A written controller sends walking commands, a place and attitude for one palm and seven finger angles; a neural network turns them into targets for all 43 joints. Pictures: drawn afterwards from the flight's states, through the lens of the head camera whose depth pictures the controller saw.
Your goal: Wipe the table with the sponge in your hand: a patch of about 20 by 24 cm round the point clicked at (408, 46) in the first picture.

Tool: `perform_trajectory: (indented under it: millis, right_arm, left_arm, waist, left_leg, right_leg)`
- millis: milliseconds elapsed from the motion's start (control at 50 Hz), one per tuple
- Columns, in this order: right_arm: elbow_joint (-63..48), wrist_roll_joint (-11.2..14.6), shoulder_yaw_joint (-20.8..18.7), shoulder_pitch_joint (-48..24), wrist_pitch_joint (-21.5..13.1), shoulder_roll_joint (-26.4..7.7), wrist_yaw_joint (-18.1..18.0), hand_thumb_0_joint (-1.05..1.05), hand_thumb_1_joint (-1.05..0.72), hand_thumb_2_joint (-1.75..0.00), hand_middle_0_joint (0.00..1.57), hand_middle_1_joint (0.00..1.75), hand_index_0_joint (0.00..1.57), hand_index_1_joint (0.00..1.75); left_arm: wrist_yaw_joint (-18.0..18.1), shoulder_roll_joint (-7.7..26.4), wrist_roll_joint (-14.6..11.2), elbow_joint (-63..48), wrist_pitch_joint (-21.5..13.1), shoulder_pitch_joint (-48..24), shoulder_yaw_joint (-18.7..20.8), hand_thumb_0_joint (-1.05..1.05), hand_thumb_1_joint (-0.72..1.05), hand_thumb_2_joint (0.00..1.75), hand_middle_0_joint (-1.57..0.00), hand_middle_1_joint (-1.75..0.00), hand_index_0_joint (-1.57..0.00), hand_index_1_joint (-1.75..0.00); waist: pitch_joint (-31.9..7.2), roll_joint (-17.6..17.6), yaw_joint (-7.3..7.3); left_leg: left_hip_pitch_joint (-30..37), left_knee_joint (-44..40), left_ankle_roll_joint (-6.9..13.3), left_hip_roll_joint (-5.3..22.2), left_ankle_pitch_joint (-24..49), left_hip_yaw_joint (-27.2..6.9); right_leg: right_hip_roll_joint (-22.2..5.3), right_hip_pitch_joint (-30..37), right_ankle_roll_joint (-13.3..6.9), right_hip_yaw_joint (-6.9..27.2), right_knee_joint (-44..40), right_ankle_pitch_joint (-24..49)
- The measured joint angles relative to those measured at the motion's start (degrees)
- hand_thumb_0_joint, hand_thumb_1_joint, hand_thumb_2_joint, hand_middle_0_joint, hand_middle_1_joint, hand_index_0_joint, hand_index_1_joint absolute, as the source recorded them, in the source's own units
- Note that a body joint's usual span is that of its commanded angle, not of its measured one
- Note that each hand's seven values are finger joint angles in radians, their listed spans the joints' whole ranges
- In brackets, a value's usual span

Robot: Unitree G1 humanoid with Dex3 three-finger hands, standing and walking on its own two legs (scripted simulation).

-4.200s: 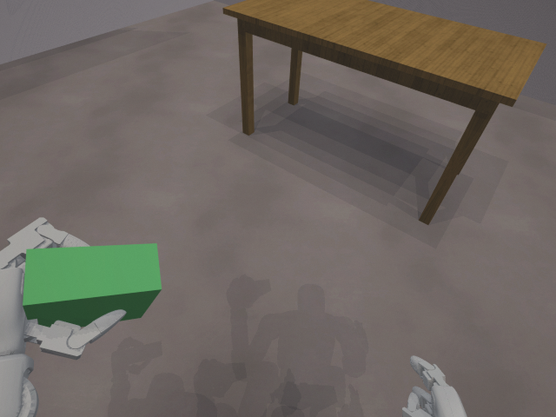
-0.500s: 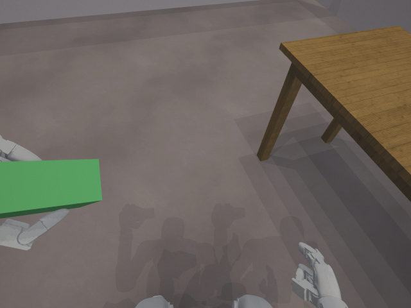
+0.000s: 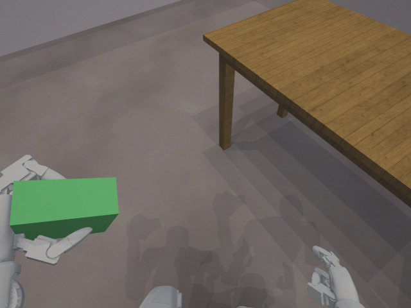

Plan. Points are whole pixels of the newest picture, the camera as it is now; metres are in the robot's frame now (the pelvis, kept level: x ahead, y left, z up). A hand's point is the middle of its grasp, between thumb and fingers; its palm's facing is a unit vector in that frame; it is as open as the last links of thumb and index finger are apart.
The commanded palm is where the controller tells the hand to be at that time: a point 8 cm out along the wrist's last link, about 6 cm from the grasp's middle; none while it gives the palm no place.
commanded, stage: turn to face it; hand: left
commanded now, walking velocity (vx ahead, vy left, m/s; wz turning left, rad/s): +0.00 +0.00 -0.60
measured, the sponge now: (81, 209) +0.23 +0.19 +0.14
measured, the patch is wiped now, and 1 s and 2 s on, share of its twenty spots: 0.00 0.00 0.00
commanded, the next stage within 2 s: none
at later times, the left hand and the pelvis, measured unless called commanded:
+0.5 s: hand (58, 235) +0.19 +0.19 +0.17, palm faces +0.16 -0.88 -0.45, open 9.7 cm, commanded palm +0.15 +0.24 +0.18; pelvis -0.08 +0.01 +0.00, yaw -16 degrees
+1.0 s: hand (179, 256) +0.16 +0.03 +0.18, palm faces -0.20 -0.79 -0.58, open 9.7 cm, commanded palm +0.14 +0.11 +0.18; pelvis -0.15 -0.03 +0.00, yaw -35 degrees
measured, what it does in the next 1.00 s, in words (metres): walks backwards, turning right: left foot, then right foot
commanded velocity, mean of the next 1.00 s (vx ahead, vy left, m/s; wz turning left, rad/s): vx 0.00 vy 0.00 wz -0.60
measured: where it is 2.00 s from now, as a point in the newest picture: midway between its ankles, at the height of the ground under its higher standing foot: outside the picture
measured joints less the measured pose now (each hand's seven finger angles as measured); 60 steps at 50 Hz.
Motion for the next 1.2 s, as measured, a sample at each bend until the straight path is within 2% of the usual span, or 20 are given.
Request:
perform_trajectory:
  millis: [60,160,240,380,440,480,520,560,620,680,720,740,780,820,900,980,1060,1120,1160,1200]
  right_arm:
    - [0.05,-0.14,-1.55,0.99,0.8,-1.14,-0.16,0.01,-0.91,-0.9,0.2,0.3,0.2,0.3]
    - [0.16,0.19,-2.7,2.22,2.49,-2.08,0.15,0.01,-0.91,-0.9,0.2,0.3,0.2,0.3]
    - [-0.36,0.67,-1.96,2.93,4.07,-1.6,0.5,0.02,-0.91,-0.9,0.2,0.3,0.19,0.3]
    - [-2.23,-0.12,0.34,3.13,5.39,1.01,1.3,0.01,-0.91,-0.9,0.2,0.3,0.2,0.3]
    - [-2.78,-1.07,1.09,2.13,4.36,3.27,1.04,0.01,-0.91,-0.9,0.2,0.3,0.2,0.3]
    - [-2.98,-0.8,1.4,2.32,3.54,4.93,1.16,0.01,-0.91,-0.9,0.2,0.3,0.2,0.3]
    - [-2.89,-0.21,1.69,2.91,2.9,5.74,1.72,0.01,-0.91,-0.9,0.2,0.3,0.2,0.3]
    - [-2.49,0.34,2.09,3.47,2.21,6.05,2.11,0.01,-0.91,-0.9,0.2,0.3,0.2,0.3]
    - [-2.06,0.71,2.86,4.25,0.95,6.61,2.25,0.01,-0.9,-0.9,0.2,0.3,0.2,0.3]
    - [-2.17,0.7,3.34,4.61,-0.33,6.79,2.35,0.01,-0.9,-0.9,0.21,0.3,0.2,0.3]
    - [-2.22,0.87,3.15,4.26,-0.97,5.98,2.61,0.01,-0.9,-0.9,0.21,0.3,0.21,0.3]
    - [-1.66,0.88,2.77,3.36,-0.81,4.96,2.52,0.01,-0.9,-0.9,0.21,0.3,0.21,0.3]
    - [-0.2,0.76,1.97,1.15,0.14,3.11,2.09,0.01,-0.9,-0.9,0.21,0.3,0.21,0.3]
    - [0.08,0.77,1.01,-0.63,1.55,1.78,1.84,0.01,-0.9,-0.9,0.21,0.3,0.2,0.3]
    - [-1.1,0.49,-0.93,-1.32,3.36,-0.02,1.37,0.02,-0.91,-0.9,0.2,0.3,0.2,0.3]
    - [-1.66,0.39,-2.3,0.04,3.9,-1.18,0.94,0.01,-0.91,-0.9,0.2,0.3,0.2,0.3]
    - [-1.87,0.61,-2.02,1.53,3.94,-1.57,0.75,0.01,-0.91,-0.9,0.2,0.3,0.19,0.3]
    - [-2.07,0.37,-1.24,2.0,3.69,0.76,0.15,0.01,-0.91,-0.9,0.2,0.3,0.19,0.3]
    - [-2.07,0.02,-0.31,2.28,2.93,2.35,0.24,0.01,-0.91,-0.9,0.2,0.3,0.2,0.3]
    - [-2.14,0.24,0.65,2.69,2.21,3.74,0.94,0.01,-0.91,-0.9,0.2,0.3,0.2,0.3]
  left_arm:
    - [0.16,3.15,-0.38,-2.92,-1.85,1.96,1.99,0.0,-0.45,1.0,-0.8,-1.34,-0.79,-1.34]
    - [0.81,5.85,-1.08,-2.84,-3.68,2.98,6.46,0.0,-0.45,1.0,-0.8,-1.34,-0.79,-1.34]
    - [0.96,4.22,-1.1,0.08,-2.76,2.15,6.15,0.0,-0.45,1.0,-0.8,-1.34,-0.79,-1.34]
    - [-0.13,0.18,0.25,0.63,-0.53,-0.51,0.84,0.0,-0.45,1.0,-0.8,-1.34,-0.79,-1.34]
    - [-1.08,1.1,1.46,0.06,-1.06,-2.26,0.78,0.0,-0.45,1.0,-0.8,-1.34,-0.79,-1.34]
    - [-1.47,2.23,2.09,-0.26,-1.3,-2.28,1.87,0.0,-0.46,1.0,-0.8,-1.34,-0.79,-1.34]
    - [-1.34,2.14,1.89,-0.16,-1.35,-1.79,2.72,0.0,-0.46,1.0,-0.79,-1.34,-0.79,-1.34]
    - [-0.69,1.22,1.69,0.0,-1.25,-1.6,3.04,0.0,-0.46,1.0,-0.79,-1.34,-0.79,-1.34]
    - [0.08,0.82,1.48,0.92,-1.17,-2.58,3.26,0.0,-0.46,1.0,-0.79,-1.34,-0.79,-1.34]
    - [0.29,1.72,1.5,2.65,-0.62,-5.25,3.15,0.0,-0.46,1.0,-0.79,-1.34,-0.78,-1.34]
    - [0.19,2.11,1.83,3.19,-0.45,-7.26,2.76,0.0,-0.46,1.0,-0.79,-1.34,-0.78,-1.34]
    - [0.14,1.5,1.97,3.18,-0.38,-8.09,2.08,0.0,-0.46,1.0,-0.79,-1.34,-0.78,-1.34]
    - [-0.05,0.98,1.6,1.99,-0.7,-7.66,1.15,0.0,-0.46,1.0,-0.79,-1.34,-0.78,-1.34]
    - [-0.48,1.65,0.65,-1.12,-0.97,-4.12,1.58,0.0,-0.45,1.0,-0.79,-1.34,-0.78,-1.34]
    - [-0.68,5.22,-0.54,-7.77,-2.54,4.76,4.92,0.0,-0.45,1.0,-0.79,-1.34,-0.78,-1.34]
    - [-0.07,8.52,-0.81,-10.89,-3.79,7.58,8.93,0.0,-0.45,1.0,-0.79,-1.34,-0.78,-1.34]
    - [0.44,7.68,-0.68,-9.34,-3.6,5.7,9.8,0.0,-0.45,1.0,-0.79,-1.34,-0.78,-1.34]
    - [0.45,5.24,0.38,-4.51,-2.94,2.15,8.58,0.0,-0.45,1.0,-0.79,-1.34,-0.78,-1.35]
    - [0.53,3.06,1.17,-1.04,-2.25,0.44,7.16,0.0,-0.45,1.0,-0.79,-1.34,-0.78,-1.35]
    - [0.53,0.7,1.52,0.98,-1.0,-1.22,4.87,0.0,-0.45,1.0,-0.79,-1.34,-0.78,-1.35]
  waist:
    - [-0.44,-0.71,-0.75]
    - [-2.51,-0.75,-0.58]
    - [-4.44,-1.09,0.3]
    - [-5.98,-2.69,2.09]
    - [-3.35,-3.5,2.84]
    - [-2.48,-2.9,3.19]
    - [-2.53,-0.88,3.71]
    - [-2.56,1.53,4.34]
    - [-1.98,3.43,4.66]
    - [-0.49,3.63,4.21]
    - [1.05,4.08,3.15]
    - [2.27,4.77,2.21]
    - [4.04,3.97,0.49]
    - [5.06,2.13,-0.65]
    - [4.77,-0.34,-2.33]
    - [2.48,-1.56,-1.47]
    - [-0.88,-1.85,-0.42]
    - [-1.73,-3.69,1.58]
    - [-2.24,-2.51,2.09]
    - [-2.28,-1.04,2.84]
  left_leg:
    - [1.39,-4.14,0.05,-0.38,0.05,-0.78]
    - [4.98,-14.33,0.59,-0.99,-2.0,-1.28]
    - [7.91,-21.59,1.44,-2.03,-4.17,-0.77]
    - [15.9,-40.66,4.84,-2.75,-2.91,1.78]
    - [16.41,-41.28,5.5,-1.44,8.28,4.22]
    - [17.16,-40.13,4.77,0.0,7.28,5.37]
    - [17.72,-39.53,4.05,2.17,6.13,6.45]
    - [18.12,-39.37,3.23,4.7,5.87,7.69]
    - [17.94,-38.7,1.97,7.95,5.83,9.44]
    - [16.13,-35.39,0.15,10.81,4.86,10.5]
    - [13.31,-30.23,-0.32,13.05,3.04,9.73]
    - [11.09,-25.66,0.13,12.88,-1.08,7.15]
    - [5.94,-13.89,0.44,9.0,-7.12,2.69]
    - [2.22,-4.9,0.35,5.32,-7.44,1.04]
    - [0.09,-5.52,0.08,2.0,-4.45,1.04]
    - [3.62,-18.44,0.56,0.67,-2.77,1.71]
    - [10.94,-34.57,2.25,-0.12,3.57,2.29]
    - [12.26,-34.82,5.48,-0.12,5.55,5.37]
    - [12.95,-34.81,5.74,1.62,5.21,6.1]
    - [13.84,-35.6,5.28,3.5,5.62,6.69]
  right_leg:
    - [1.37,-0.36,-0.48,1.32,-2.45,2.2]
    - [3.52,-1.29,-0.79,4.08,-5.54,5.57]
    - [4.46,-1.79,-0.54,6.54,-7.71,8.22]
    - [6.21,-4.45,1.39,9.42,-8.83,11.34]
    - [6.07,-10.82,5.66,7.01,9.63,-3.54]
    - [4.3,-14.38,7.38,4.25,25.74,-8.11]
    - [1.58,-14.74,8.44,2.1,33.46,-10.04]
    - [-1.36,-12.09,9.25,0.43,31.05,-11.35]
    - [-4.21,-5.98,10.08,-0.79,19.89,-12.32]
    - [-5.02,0.42,10.16,-2.36,8.61,-9.53]
    - [-4.03,2.96,8.62,-3.48,3.78,-5.08]
    - [-3.21,2.1,7.17,-3.79,5.08,-5.32]
    - [-3.07,0.22,5.22,-2.96,6.61,-5.91]
    - [-2.72,-0.95,4.47,-0.86,5.87,-4.84]
    - [-1.09,-1.34,3.95,2.1,2.11,-1.45]
    - [0.49,-1.96,3.86,4.19,0.61,0.25]
    - [2.02,-3.62,4.55,5.95,2.6,0.03]
    - [1.43,-7.67,6.34,5.88,15.93,-11.75]
    - [0.85,-10.21,7.56,3.2,27.42,-14.69]
    - [-0.75,-10.19,8.51,0.92,31.34,-14.45]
